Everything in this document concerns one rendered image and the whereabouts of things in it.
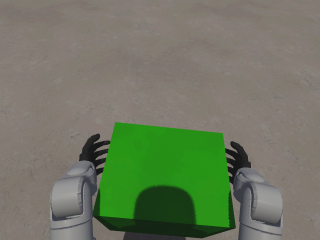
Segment carton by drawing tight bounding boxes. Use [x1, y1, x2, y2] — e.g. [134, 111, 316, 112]
[93, 122, 236, 239]

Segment left robot forearm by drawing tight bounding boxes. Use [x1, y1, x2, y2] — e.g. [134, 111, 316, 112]
[49, 160, 98, 240]

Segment left robot hand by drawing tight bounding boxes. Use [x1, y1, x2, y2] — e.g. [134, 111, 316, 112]
[79, 133, 111, 176]

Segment right robot forearm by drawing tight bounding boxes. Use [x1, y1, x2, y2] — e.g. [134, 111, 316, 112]
[233, 167, 284, 240]

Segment right robot hand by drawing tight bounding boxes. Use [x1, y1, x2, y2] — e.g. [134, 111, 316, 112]
[225, 141, 251, 185]

